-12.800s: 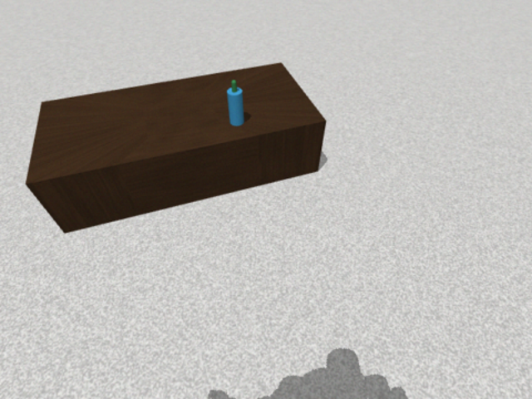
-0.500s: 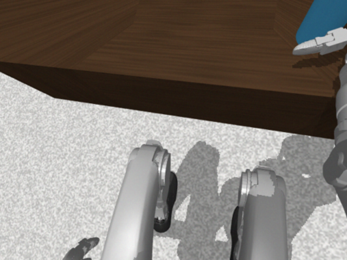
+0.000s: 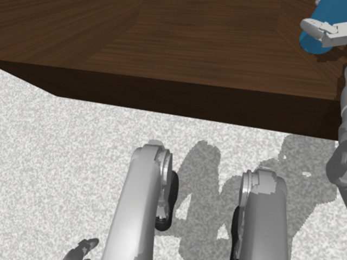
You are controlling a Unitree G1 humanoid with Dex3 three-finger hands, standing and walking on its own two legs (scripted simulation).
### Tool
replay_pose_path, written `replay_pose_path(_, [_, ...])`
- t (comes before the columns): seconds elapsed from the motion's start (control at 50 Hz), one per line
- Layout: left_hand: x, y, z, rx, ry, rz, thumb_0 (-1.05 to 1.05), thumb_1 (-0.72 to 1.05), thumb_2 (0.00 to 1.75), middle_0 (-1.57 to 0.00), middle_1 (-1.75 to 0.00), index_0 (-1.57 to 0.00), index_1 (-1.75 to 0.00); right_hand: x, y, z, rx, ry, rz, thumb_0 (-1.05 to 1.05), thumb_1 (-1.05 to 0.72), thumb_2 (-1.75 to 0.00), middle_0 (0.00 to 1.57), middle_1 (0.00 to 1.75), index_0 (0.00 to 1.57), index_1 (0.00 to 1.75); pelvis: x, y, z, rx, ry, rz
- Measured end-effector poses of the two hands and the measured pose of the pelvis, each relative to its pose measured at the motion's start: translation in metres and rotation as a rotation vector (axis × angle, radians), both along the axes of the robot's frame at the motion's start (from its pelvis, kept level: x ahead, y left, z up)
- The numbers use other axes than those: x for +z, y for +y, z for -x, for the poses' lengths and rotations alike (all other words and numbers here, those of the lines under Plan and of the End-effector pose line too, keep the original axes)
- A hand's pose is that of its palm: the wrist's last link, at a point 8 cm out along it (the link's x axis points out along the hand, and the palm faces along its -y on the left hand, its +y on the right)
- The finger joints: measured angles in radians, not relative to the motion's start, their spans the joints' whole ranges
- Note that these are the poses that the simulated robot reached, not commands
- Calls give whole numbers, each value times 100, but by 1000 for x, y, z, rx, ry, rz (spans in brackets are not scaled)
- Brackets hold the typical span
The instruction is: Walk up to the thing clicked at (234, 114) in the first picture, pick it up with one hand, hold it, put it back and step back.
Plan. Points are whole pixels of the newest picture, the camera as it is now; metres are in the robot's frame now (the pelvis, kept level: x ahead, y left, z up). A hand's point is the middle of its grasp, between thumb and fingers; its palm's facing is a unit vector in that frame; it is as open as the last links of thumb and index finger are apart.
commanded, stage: settle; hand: right
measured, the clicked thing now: out of the picture +0.59 -0.18 +0.04
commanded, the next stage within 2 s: lift in 1.36 s
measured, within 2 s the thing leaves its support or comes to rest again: leaves its support in 0.34 s
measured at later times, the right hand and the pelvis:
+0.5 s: hand out of the picture +0.58 -0.18 +0.05, palm faces +0.07 +1.00 -0.06, open 9.3 cm; pelvis +0.01 +0.00 +0.05, yaw -1 degrees
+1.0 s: hand out of the picture +0.60 -0.17 +0.10, palm faces +0.07 +1.00 -0.05, open 9.4 cm; pelvis +0.02 +0.00 +0.09, yaw -1 degrees
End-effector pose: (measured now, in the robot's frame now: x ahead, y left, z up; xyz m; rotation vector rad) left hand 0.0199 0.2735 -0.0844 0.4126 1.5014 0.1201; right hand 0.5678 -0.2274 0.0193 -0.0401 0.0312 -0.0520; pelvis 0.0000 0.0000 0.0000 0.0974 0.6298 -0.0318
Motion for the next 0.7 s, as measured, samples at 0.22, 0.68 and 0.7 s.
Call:
replay_pose_path(0.22, [6, -2, -7, 11, -17, -8, 0, 89, 90, -21, -31, -21, -32, 2, -1, 4, -2, 14, 8, 0, 28, -106, 75, 98, 78, 100, 7, -2, -2, 0, 5, 0])
replay_pose_path(0.68, [69, 21, -9, 65, -17, -81, 0, 89, 90, -21, -31, -21, -31, 62, 4, -9, -10, 56, -17, 0, 33, -113, 74, 105, 77, 105, 68, -2, -18, 8, 29, 25])
replay_pose_path(0.7, [71, 22, -10, 66, -14, -84, 0, 89, 90, -21, -31, -21, -31, 63, 5, -11, -11, 55, -23, 0, 33, -113, 74, 105, 77, 105, 70, -1, -19, 9, 31, 26])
